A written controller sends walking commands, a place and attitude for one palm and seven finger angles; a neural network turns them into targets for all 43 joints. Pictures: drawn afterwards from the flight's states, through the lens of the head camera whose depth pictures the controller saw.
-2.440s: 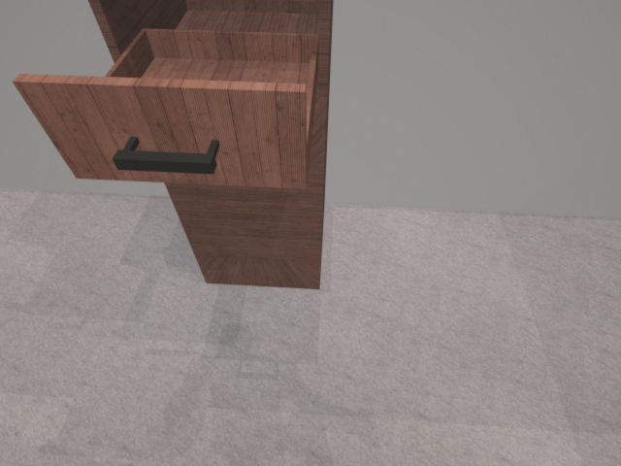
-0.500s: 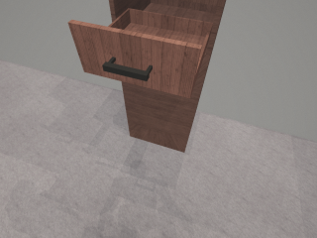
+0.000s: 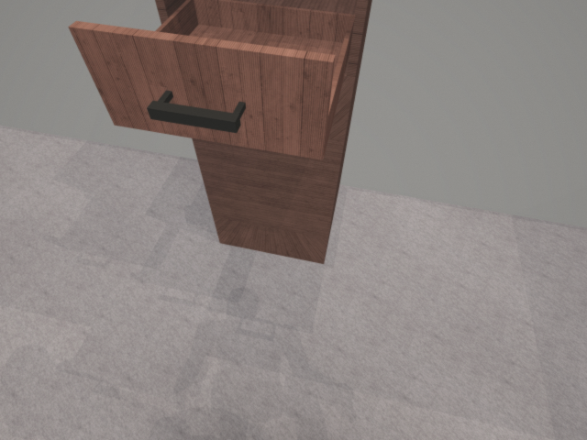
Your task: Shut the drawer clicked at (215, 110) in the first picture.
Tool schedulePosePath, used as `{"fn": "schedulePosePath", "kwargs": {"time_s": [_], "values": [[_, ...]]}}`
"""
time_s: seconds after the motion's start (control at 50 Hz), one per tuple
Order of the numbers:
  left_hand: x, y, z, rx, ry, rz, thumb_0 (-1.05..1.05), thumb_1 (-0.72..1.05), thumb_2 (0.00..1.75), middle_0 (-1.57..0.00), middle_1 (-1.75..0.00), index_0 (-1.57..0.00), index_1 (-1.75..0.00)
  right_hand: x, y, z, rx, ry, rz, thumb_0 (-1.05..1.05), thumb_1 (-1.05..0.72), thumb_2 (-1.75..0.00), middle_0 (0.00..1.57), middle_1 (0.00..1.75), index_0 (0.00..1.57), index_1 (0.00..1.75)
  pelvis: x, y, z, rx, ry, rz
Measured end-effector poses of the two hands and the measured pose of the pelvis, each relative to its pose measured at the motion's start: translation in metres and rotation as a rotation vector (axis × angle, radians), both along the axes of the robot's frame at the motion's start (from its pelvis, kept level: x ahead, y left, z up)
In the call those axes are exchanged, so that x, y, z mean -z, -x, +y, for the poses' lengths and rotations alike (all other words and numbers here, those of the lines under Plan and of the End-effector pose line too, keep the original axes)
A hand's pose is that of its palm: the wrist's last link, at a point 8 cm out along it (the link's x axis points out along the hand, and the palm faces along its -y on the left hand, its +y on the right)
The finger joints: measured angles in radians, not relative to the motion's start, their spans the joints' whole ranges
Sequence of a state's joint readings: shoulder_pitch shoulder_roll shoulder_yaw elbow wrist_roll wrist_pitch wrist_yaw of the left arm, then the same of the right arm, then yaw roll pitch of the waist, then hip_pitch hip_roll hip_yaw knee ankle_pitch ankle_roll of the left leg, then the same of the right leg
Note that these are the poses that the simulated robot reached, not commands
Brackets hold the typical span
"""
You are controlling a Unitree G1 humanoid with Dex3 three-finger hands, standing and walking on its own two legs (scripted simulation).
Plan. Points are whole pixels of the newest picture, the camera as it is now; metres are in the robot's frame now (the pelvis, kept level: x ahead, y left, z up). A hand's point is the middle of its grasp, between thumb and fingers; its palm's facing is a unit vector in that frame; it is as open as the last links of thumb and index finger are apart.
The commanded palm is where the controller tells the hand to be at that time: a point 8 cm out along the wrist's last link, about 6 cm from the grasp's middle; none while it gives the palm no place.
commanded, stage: turn to face it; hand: left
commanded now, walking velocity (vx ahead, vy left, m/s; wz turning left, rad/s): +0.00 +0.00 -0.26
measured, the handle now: (199, 109) +0.54 +0.18 +0.14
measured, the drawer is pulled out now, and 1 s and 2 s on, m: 0.28 0.28 0.28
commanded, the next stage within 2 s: take the last steps up to it in 0.28 s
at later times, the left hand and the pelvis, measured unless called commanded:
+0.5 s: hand out of the picture +0.06 +0.20 -0.17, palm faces -0.08 -0.97 -0.24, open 7.4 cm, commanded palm none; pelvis -0.02 +0.00 +0.00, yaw -6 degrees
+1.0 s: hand out of the picture +0.06 +0.15 -0.17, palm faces -0.03 -0.99 -0.15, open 7.4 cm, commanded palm none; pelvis +0.06 -0.02 +0.00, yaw -6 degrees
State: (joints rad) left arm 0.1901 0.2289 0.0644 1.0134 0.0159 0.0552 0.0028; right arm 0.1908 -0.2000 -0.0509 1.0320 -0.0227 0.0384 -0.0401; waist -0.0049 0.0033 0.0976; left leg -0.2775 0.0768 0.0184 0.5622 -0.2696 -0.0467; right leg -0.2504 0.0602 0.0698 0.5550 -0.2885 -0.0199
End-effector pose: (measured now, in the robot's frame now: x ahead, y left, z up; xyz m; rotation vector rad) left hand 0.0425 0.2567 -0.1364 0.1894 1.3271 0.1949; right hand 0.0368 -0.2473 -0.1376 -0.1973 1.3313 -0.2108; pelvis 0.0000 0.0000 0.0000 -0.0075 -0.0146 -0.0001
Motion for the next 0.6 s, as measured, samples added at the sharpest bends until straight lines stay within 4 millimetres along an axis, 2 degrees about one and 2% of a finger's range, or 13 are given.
{"fn": "schedulePosePath", "kwargs": {"time_s": [0.08, 0.18, 0.26, 0.32, 0.36, 0.4, 0.52, 0.6], "values": [[0.002, -0.007, 0.0, 0.021, 0.008, -0.019, 0.01, 0.9, 0.9, -0.2, -0.3, -0.2, -0.3, -0.001, 0.007, -0.005, 0.017, 0.019, 0.001, 0.0, -0.91, -0.9, 0.2, 0.3, 0.2, 0.3, 0.001, 0.004, 0.003, 0.001, 0.009, -0.001], [0.005, -0.019, 0.003, 0.047, 0.028, -0.034, 0.01, 0.9, 0.9, -0.2, -0.3, -0.2, -0.3, -0.009, 0.017, 0.0, 0.03, 0.041, -0.012, 0.0, -0.91, -0.9, 0.2, 0.3, 0.2, 0.3, 0.0, 0.008, 0.011, 0.031, -0.001, -0.001], [-0.001, -0.029, 0.002, 0.071, 0.021, -0.054, 0.01, 0.9, 0.9, -0.2, -0.3, -0.2, -0.3, -0.01, 0.027, 0.001, 0.031, 0.033, -0.009, 0.0, -0.91, -0.9, 0.2, 0.3, 0.2, 0.3, -0.003, 0.015, 0.008, 0.052, 0.008, 0.0], [-0.005, -0.034, -0.003, 0.09, 0.009, -0.088, 0.01, 0.9, 0.9, -0.2, -0.3, -0.2, -0.3, -0.004, 0.034, -0.004, 0.042, 0.017, -0.004, 0.0, -0.91, -0.9, 0.2, 0.3, 0.21, 0.3, -0.001, 0.018, 0.001, 0.064, 0.011, 0.002], [-0.001, -0.032, -0.005, 0.109, -0.011, -0.098, 0.01, 0.9, 0.9, -0.2, -0.3, -0.2, -0.3, 0.004, 0.037, -0.009, 0.064, 0.006, -0.007, 0.01, -0.91, -0.9, 0.2, 0.3, 0.21, 0.3, 0.006, 0.021, -0.003, 0.079, -0.011, 0.008], [-0.002, -0.026, -0.007, 0.121, -0.014, -0.073, 0.01, 0.9, 0.9, -0.2, -0.3, -0.2, -0.3, 0.005, 0.037, -0.011, 0.077, 0.004, -0.006, 0.01, -0.91, -0.9, 0.2, 0.3, 0.21, 0.3, 0.005, 0.024, -0.002, 0.081, 0.002, -0.001], [0.004, -0.012, -0.009, 0.12, 0.023, -0.023, 0.01, 0.9, 0.9, -0.2, -0.3, -0.2, -0.3, -0.005, 0.04, -0.004, 0.086, 0.016, -0.053, 0.01, -0.91, -0.9, 0.2, 0.3, 0.2, 0.3, 0.002, 0.021, 0.006, 0.106, 0.009, -0.001], [0.002, -0.013, -0.013, 0.132, 0.044, -0.003, 0.01, 0.9, 0.9, -0.2, -0.3, -0.2, -0.3, -0.011, 0.057, 0.003, 0.093, 0.001, -0.028, 0.0, -0.91, -0.9, 0.2, 0.3, 0.2, 0.3, -0.004, 0.017, 0.003, 0.12, 0.004, -0.002]]}}
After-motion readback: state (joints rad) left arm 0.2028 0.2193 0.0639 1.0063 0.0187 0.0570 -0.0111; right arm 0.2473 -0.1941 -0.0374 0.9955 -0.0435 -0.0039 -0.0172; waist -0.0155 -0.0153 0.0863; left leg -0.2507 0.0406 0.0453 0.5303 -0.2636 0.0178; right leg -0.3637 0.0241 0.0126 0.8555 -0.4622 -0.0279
